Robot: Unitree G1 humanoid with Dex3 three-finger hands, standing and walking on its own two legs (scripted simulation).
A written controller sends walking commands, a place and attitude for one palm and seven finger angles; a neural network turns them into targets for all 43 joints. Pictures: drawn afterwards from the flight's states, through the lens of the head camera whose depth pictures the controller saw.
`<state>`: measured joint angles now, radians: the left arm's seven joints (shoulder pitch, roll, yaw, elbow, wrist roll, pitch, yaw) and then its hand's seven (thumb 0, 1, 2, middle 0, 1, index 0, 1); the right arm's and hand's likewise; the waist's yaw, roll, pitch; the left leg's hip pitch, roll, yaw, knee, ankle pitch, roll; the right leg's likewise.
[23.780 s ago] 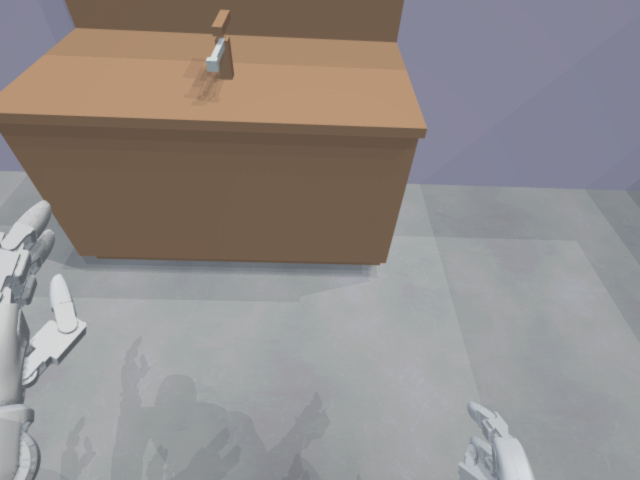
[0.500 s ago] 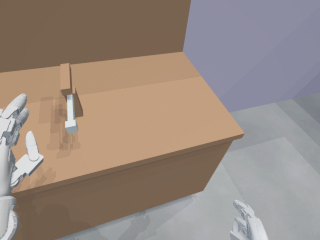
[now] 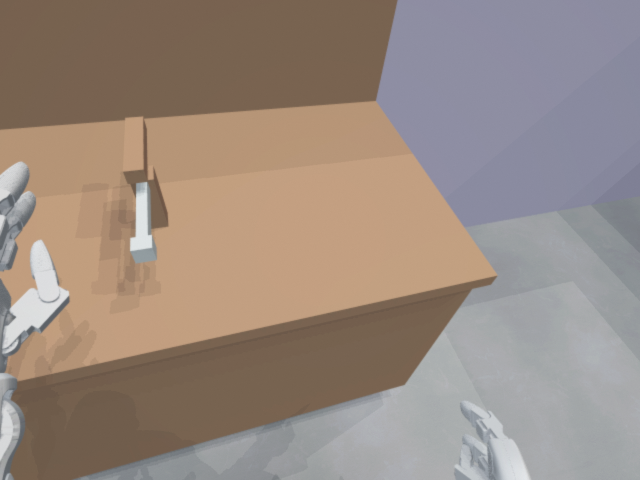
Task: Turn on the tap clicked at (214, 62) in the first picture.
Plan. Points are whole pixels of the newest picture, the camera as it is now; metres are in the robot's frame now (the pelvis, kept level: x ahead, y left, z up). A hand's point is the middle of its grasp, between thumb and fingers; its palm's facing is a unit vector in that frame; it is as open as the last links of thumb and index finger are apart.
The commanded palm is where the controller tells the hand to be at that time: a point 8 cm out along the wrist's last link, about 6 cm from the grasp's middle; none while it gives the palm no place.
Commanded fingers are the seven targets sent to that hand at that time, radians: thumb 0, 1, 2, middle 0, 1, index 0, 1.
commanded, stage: come to a stop and stand still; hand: left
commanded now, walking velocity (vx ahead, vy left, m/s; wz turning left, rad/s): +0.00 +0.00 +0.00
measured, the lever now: (143, 249) +0.38 +0.29 +0.03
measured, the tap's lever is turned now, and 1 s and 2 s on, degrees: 0 0 0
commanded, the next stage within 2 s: look again from close up in 0.42 s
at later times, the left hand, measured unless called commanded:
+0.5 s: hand (77, 301) +0.22 +0.25 +0.17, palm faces +0.38 -0.86 -0.34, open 7.5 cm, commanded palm +0.16 +0.29 +0.18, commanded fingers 0.00 0.90 0.90 -0.20 -0.30 -0.20 -0.30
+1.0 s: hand (43, 270) +0.23 +0.28 +0.19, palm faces +0.43 -0.78 -0.46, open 7.5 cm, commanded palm +0.14 +0.28 +0.17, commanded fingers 0.00 0.90 0.90 -0.20 -0.30 -0.20 -0.30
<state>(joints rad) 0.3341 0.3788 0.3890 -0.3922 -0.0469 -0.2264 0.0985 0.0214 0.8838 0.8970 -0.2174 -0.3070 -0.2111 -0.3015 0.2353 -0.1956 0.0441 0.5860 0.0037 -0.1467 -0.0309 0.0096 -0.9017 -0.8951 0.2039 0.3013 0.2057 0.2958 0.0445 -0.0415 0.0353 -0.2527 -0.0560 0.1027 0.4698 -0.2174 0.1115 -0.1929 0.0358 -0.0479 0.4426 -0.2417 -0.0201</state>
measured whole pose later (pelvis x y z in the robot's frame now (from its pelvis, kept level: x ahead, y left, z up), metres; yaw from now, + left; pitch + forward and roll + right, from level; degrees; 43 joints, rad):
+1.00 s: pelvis -0.02 +0.00 +0.00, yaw +4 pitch -1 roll -1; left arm 0.13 0.51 0.36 -0.33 0.01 -0.15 0.05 0.02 0.88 0.90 -0.22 -0.31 -0.21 -0.30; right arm 0.23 -0.24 0.06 0.56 -0.02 -0.13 -0.04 0.01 -0.90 -0.90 0.20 0.30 0.20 0.30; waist 0.04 -0.02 0.06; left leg -0.26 -0.09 0.06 0.45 -0.17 0.10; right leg -0.21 0.03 -0.04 0.47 -0.24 -0.03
